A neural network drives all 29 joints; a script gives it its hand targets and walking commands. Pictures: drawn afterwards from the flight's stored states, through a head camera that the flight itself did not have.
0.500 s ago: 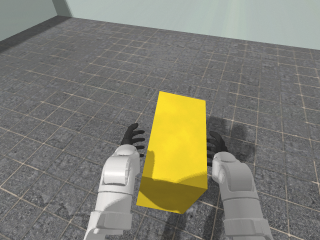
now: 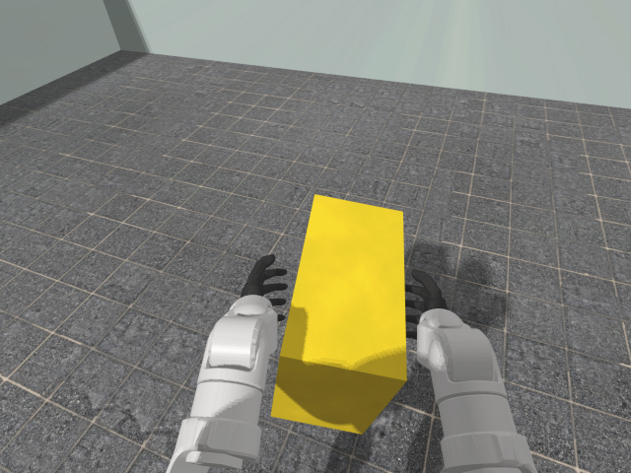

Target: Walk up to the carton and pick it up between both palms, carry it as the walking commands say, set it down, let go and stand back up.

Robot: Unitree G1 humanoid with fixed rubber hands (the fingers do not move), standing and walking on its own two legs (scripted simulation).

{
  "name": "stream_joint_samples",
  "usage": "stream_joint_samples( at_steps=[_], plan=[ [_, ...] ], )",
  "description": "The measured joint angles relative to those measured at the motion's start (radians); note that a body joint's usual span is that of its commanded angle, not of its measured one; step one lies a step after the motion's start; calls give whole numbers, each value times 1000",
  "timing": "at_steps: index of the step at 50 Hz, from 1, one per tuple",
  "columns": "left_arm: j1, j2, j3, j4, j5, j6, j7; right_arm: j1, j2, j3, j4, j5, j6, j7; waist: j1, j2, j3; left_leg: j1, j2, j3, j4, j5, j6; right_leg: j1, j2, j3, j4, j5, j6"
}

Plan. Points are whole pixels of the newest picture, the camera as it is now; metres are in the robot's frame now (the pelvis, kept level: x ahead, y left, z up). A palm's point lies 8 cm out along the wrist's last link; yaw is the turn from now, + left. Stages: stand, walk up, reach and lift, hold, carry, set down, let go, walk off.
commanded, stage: carry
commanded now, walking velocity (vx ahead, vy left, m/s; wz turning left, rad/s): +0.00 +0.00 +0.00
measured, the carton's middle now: (338, 312) +0.37 -0.02 -0.02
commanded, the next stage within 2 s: hold in 0.88 s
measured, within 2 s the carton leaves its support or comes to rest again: neither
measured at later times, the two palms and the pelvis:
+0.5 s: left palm (253, 317) +0.31 +0.09 +0.06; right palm (432, 328) +0.29 -0.14 +0.05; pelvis +0.00 +0.00 +0.00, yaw +0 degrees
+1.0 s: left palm (252, 327) +0.30 +0.10 +0.05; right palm (432, 331) +0.29 -0.14 +0.04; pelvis +0.00 +0.00 +0.00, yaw +0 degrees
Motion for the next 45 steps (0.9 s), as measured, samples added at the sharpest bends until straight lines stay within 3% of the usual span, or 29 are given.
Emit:
stream_joint_samples(
  at_steps=[34, 45],
  plan=[
    [16, 6, 11, 88, 15, -65, -17, -8, 2, -13, 88, -15, -68, 11, 0, 5, 0, 0, 0, 0, 0, 3, 2, 0, 0, 0, 1, 4, 0],
    [22, 8, 11, 89, 15, -70, -9, -4, 1, 9, 55, -15, -73, 9, 0, 10, 0, 0, 0, 0, 0, 3, 2, 0, 0, 0, 1, 3, 0]
  ],
)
